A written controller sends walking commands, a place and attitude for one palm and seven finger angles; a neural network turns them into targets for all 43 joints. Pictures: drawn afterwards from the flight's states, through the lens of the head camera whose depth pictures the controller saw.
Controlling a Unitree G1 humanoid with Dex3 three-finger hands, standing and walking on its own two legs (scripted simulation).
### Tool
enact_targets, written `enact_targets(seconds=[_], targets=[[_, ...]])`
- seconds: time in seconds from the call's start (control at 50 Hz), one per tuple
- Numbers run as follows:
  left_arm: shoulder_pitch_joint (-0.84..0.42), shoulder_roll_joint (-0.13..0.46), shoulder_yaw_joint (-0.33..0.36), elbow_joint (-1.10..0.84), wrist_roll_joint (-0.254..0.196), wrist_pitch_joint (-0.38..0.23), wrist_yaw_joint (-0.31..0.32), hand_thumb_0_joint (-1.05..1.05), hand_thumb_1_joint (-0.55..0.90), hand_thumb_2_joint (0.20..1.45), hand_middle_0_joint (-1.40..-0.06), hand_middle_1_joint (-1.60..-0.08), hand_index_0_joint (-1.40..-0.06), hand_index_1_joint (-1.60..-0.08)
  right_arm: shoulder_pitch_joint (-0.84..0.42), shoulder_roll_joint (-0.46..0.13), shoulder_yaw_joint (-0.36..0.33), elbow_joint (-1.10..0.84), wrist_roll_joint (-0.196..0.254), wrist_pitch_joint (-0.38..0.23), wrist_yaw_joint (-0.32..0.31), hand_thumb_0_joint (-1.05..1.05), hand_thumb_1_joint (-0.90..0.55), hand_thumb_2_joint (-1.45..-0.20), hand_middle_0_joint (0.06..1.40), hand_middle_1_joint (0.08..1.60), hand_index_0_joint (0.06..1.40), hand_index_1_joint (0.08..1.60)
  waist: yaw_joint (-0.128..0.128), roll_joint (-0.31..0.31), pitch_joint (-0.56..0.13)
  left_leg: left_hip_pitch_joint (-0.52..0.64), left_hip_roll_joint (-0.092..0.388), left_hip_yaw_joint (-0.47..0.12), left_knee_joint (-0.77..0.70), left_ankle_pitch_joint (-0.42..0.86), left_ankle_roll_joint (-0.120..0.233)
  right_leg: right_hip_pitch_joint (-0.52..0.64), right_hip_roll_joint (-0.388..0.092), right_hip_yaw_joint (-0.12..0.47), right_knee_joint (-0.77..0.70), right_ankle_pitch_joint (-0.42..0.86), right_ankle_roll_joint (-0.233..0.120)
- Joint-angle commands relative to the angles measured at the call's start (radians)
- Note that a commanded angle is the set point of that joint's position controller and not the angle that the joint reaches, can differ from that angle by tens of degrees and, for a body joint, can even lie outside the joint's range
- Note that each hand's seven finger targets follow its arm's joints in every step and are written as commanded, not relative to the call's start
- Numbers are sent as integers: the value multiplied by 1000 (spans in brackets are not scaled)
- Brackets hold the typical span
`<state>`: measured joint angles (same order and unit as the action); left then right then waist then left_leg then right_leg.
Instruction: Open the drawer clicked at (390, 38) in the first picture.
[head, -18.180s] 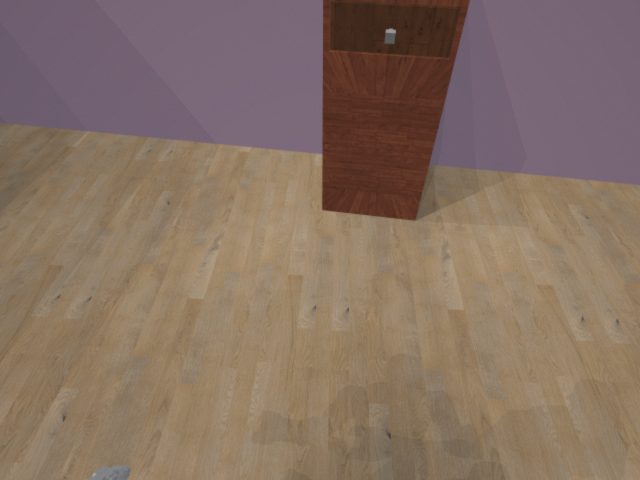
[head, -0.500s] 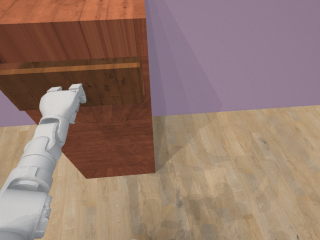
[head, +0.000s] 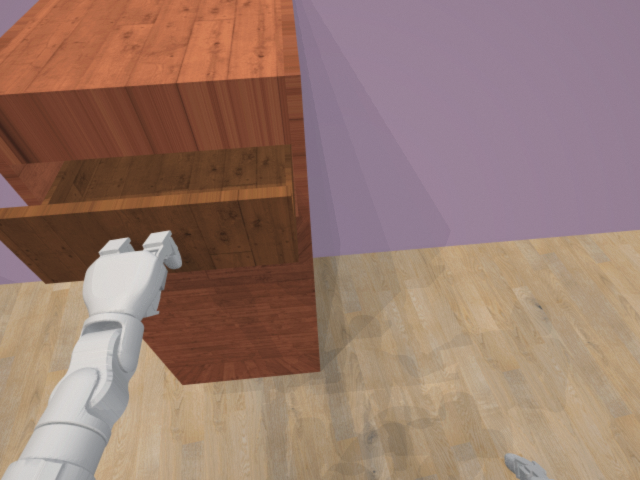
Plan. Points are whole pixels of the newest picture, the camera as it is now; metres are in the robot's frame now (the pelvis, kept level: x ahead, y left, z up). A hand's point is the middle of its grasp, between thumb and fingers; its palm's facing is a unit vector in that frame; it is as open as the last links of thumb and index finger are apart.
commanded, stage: pull the drawer open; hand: left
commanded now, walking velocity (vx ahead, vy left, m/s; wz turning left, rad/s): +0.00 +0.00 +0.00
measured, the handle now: (152, 264) +0.38 +0.24 +0.06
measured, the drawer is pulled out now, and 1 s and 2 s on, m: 0.10 0.25 0.30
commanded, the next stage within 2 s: open the thumb to release the handle in 1.62 s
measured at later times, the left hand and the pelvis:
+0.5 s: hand (143, 318) +0.31 +0.24 +0.03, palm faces -0.02 -0.07 -1.00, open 6.4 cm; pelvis -0.01 -0.02 +0.00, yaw +2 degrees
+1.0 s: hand (123, 417) +0.19 +0.22 +0.03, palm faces +0.03 -0.10 -0.99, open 6.3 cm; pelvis +0.00 -0.02 +0.00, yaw +2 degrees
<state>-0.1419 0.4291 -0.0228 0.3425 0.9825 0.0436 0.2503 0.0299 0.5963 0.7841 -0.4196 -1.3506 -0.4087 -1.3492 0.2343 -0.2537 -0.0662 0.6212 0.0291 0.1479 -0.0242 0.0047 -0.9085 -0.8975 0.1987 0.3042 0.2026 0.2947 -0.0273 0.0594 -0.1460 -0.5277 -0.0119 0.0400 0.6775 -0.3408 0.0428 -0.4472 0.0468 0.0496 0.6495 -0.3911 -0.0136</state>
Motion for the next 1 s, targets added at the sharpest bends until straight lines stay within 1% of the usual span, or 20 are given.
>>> enact_targets(seconds=[0.0,0.02,0.04,0.06,0.08,0.1,0.12,0.16,0.3,0.38,0.5,0.52,0.58,0.66,0.72,0.74,0.8,0.86,0.9,0.98], targets=[[-256,170,41,-260,5,66,45,0,900,900,-400,-1350,-400,-1350,-90,-130,-23,-120,-6,-52,-4,0,-900,-900,200,300,200,300,7,-29,-198,292,20,-53,-30,534,-2,10,15,-84,-35,394,-18],[-455,218,50,-230,28,65,52,0,900,900,-400,-1350,-400,-1350,-81,-136,-19,-95,-7,-49,-17,0,-900,-900,200,300,200,300,-16,-24,-167,280,14,-58,-35,452,-4,-38,15,-85,-36,346,-17],[-418,193,39,-185,38,71,50,0,900,900,-400,-1350,-400,-1350,-77,-125,-24,-93,-13,-52,-23,0,-900,-900,200,300,200,300,4,-2,-169,287,7,-53,-37,427,-3,-36,17,-87,-39,320,-24],[-407,213,53,-166,54,75,49,0,900,900,-400,-1350,-400,-1350,-86,-121,-18,-90,-12,-50,-26,0,-900,-900,200,300,200,300,22,-5,-192,295,2,-56,-42,414,-8,-24,16,-86,-39,307,-29],[-414,163,4,-162,56,79,42,0,900,900,-400,-1350,-400,-1350,-91,-115,-15,-94,-12,-49,-29,0,-900,-900,200,300,200,300,19,-3,-204,306,-3,-57,-38,419,-7,-21,14,-86,-38,312,-31],[-443,151,-12,-180,50,77,33,0,900,900,-400,-1350,-400,-1350,-93,-116,-16,-93,-12,-46,-30,0,-900,-900,200,300,200,300,14,-3,-227,325,-2,-59,-36,430,-7,-13,11,-84,-42,318,-32],[-466,158,-13,-188,53,73,28,0,900,900,-400,-1350,-400,-1350,-106,-111,-13,-92,-13,-45,-33,0,-900,-900,200,300,200,300,25,13,-258,342,-5,-56,-32,440,-8,-5,8,-76,-38,333,-32],[-490,133,-40,-166,51,68,14,0,900,900,-400,-1350,-400,-1350,-117,-106,-8,-91,-16,-39,-36,0,-900,-900,200,300,200,300,21,5,-246,339,-10,-57,-30,433,-9,-7,7,-79,-40,339,-32],[-508,168,-8,-104,40,16,-14,0,900,900,-400,-1350,-400,-1350,-124,-103,1,-98,-23,-31,-46,0,-900,-900,200,300,200,300,31,-33,-231,282,-24,-45,-23,384,-1,32,1,-65,-47,364,-31],[-351,159,15,-164,29,-15,-13,0,900,900,-400,-1350,-400,-1350,-143,-92,-3,-121,-23,-37,-38,0,-900,-900,200,300,200,300,66,-17,-257,271,-26,-39,-23,403,1,72,1,-57,-39,405,-32],[11,187,101,-316,-15,-31,-6,0,900,900,-400,-1350,-400,-1350,-174,-98,-5,-159,-25,-58,-21,0,-900,-900,200,300,200,300,109,-77,-264,216,-26,-28,-36,430,2,179,-9,-37,-33,525,-21],[49,161,81,-383,-23,-35,-2,0,900,900,-400,-1350,-400,-1350,-178,-96,-5,-167,-25,-67,-16,0,-900,-900,200,300,200,300,107,-41,-254,223,-25,-26,-34,444,3,173,-13,-38,-27,552,-20],[215,166,114,-489,-28,-25,22,0,900,900,-400,-1350,-400,-1350,-194,-97,-8,-174,-26,-82,-3,0,-900,-900,200,300,200,300,110,-43,-224,227,-19,-26,-34,447,-1,154,-11,-42,-26,538,-17],[331,142,113,-596,-22,-4,67,0,900,900,-400,-1350,-400,-1350,-203,-97,-12,-177,-33,-97,9,0,-900,-900,200,300,200,300,104,-17,-202,240,-13,-28,-29,432,-4,117,-9,-48,-18,482,-19],[315,164,131,-624,-13,7,94,0,900,900,-400,-1350,-400,-1350,-219,-100,-9,-168,-35,-103,4,0,-900,-900,200,300,200,300,90,-25,-169,235,-14,-30,-25,365,-5,85,-10,-45,-21,429,-20],[346,175,149,-611,-9,11,99,0,900,900,-400,-1350,-400,-1350,-226,-97,-6,-165,-36,-104,2,0,-900,-900,200,300,200,300,100,-35,-170,233,-17,-29,-26,352,-7,86,-8,-44,-22,422,-19],[358,163,137,-641,-5,19,103,0,900,900,-400,-1350,-400,-1350,-248,-94,2,-166,-38,-103,-2,0,-900,-900,200,300,200,300,97,-35,-153,238,-17,-31,-24,340,-9,73,-9,-41,-25,407,-20],[424,122,101,-680,-9,25,101,0,900,900,-400,-1350,-400,-1350,-259,-80,5,-174,-38,-108,2,0,-900,-900,200,300,200,300,102,-16,-150,262,-14,-34,-20,351,-9,63,-10,-48,-20,394,-19],[464,151,134,-683,-10,27,93,0,900,900,-400,-1350,-400,-1350,-281,-80,18,-178,-39,-103,2,0,-900,-900,200,300,200,300,115,-43,-130,256,-16,-36,-24,352,-10,69,-11,-38,-29,410,-20],[530,134,113,-731,-5,15,74,0,900,900,-400,-1350,-400,-1350,-297,-68,31,-191,-46,-103,7,0,-900,-900,200,300,200,300,123,-30,-109,263,-19,-33,-23,341,-8,65,-13,-36,-34,401,-16]])
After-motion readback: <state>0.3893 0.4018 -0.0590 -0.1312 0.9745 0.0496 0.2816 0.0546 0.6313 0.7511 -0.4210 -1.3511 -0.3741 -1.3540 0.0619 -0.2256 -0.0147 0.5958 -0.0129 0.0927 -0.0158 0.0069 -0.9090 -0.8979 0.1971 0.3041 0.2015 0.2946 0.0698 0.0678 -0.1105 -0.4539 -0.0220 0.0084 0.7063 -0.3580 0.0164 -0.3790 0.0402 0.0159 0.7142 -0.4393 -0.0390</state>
